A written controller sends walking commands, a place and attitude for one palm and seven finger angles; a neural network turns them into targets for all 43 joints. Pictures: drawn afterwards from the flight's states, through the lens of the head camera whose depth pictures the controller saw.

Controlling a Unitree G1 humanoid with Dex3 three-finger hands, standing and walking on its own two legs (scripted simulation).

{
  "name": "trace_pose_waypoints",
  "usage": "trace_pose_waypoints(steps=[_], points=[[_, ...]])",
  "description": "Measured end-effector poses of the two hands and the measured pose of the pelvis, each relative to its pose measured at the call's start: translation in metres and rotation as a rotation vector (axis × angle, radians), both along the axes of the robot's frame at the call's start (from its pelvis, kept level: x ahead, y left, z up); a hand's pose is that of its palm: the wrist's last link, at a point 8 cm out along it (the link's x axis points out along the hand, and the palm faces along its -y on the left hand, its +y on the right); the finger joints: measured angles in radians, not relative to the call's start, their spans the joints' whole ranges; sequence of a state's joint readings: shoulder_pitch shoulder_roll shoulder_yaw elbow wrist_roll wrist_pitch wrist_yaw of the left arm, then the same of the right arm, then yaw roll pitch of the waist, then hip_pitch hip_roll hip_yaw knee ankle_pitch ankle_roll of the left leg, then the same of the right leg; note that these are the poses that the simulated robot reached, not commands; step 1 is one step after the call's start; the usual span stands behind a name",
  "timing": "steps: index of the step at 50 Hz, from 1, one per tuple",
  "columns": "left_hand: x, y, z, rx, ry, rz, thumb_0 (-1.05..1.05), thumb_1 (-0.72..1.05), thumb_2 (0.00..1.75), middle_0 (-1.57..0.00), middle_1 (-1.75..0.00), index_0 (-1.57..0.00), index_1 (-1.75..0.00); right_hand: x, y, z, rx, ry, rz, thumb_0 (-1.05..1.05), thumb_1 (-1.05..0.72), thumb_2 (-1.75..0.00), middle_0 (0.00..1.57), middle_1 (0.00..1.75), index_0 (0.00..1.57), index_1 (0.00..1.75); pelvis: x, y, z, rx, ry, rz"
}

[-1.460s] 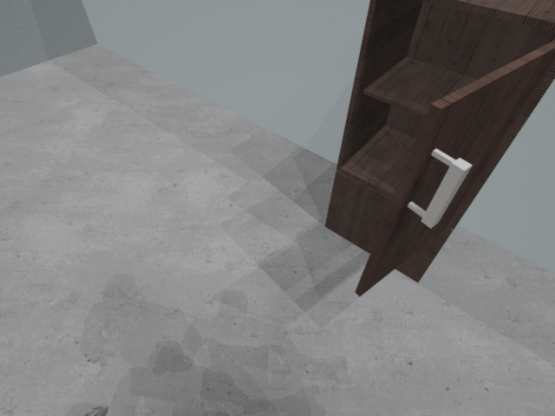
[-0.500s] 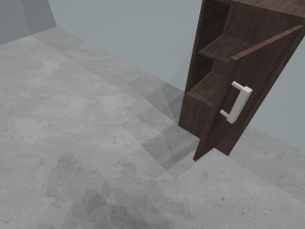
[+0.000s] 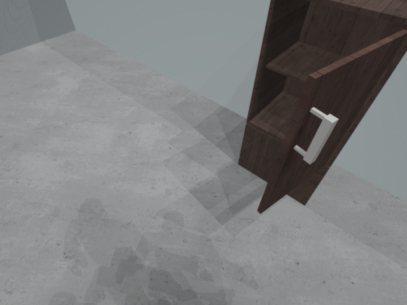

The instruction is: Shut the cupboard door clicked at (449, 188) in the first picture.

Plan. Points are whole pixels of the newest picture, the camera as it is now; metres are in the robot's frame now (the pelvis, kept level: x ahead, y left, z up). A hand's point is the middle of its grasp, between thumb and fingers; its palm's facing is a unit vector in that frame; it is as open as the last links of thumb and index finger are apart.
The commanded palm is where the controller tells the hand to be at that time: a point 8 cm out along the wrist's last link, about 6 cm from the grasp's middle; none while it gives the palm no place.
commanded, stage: walk around to get in front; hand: left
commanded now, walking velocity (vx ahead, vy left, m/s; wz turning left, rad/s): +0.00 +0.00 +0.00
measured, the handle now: (312, 136) +0.52 -0.25 +0.03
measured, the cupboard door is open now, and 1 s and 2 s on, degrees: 76 76 76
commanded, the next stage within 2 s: none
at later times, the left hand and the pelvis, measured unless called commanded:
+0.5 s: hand out of the picture +0.07 +0.18 -0.18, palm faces -0.14 -0.95 -0.27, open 7.4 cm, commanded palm none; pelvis -0.02 -0.02 -0.03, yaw -10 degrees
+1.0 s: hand out of the picture +0.12 +0.20 -0.18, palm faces -0.36 -0.90 -0.25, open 7.4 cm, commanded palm none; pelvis -0.03 +0.03 -0.01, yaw -26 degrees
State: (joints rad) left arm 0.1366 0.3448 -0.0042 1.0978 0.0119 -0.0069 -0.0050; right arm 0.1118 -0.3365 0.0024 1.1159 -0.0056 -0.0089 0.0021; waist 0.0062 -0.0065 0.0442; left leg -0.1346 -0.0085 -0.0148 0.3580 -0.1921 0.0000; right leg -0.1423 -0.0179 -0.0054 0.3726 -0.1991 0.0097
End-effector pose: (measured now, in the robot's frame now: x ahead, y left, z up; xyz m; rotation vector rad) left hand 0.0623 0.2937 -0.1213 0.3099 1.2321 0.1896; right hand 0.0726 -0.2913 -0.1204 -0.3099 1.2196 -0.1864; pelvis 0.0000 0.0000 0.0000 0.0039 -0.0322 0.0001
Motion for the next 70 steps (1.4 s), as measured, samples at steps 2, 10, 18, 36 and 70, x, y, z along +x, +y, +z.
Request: trace_pose_waypoints(steps=[2,10,18,36,70], points=[[0.001,0.000,0.000,0.000,0.000,-0.001,0.00,0.90,0.90,-0.20,-0.30,-0.20,-0.30,0.001,0.000,0.000,-0.001,0.000,0.000,0.00,-0.91,-0.90,0.21,0.30,0.20,0.30,0.001,0.000,0.000,0.000,0.000,0.000],[0.007,-0.003,-0.002,0.001,0.004,-0.004,0.00,0.90,0.90,-0.20,-0.30,-0.20,-0.30,0.005,0.001,-0.001,-0.004,-0.015,-0.015,0.00,-0.91,-0.90,0.20,0.30,0.20,0.30,0.002,-0.001,-0.002,0.001,0.007,-0.026],[0.007,-0.031,-0.021,-0.045,0.051,-0.065,0.00,0.91,0.90,-0.20,-0.30,-0.20,-0.30,-0.018,0.018,-0.020,0.056,-0.049,-0.114,0.00,-0.91,-0.90,0.20,0.30,0.20,0.30,-0.007,-0.005,-0.014,0.022,0.010,-0.115],[0.000,-0.087,-0.010,-0.076,0.078,-0.179,0.00,0.90,0.90,-0.20,-0.30,-0.20,-0.30,-0.085,0.002,-0.025,0.106,-0.031,-0.317,0.01,-0.91,-0.90,0.20,0.30,0.20,0.30,-0.027,-0.024,-0.006,0.044,0.041,-0.290],[0.133,-0.161,-0.014,-0.102,-0.070,-0.729,0.00,0.91,0.90,-0.20,-0.30,-0.20,-0.30,-0.280,0.083,-0.040,0.104,0.071,-0.824,0.01,-0.91,-0.90,0.20,0.30,0.20,0.30,-0.054,0.010,-0.021,0.001,0.035,-0.729]])
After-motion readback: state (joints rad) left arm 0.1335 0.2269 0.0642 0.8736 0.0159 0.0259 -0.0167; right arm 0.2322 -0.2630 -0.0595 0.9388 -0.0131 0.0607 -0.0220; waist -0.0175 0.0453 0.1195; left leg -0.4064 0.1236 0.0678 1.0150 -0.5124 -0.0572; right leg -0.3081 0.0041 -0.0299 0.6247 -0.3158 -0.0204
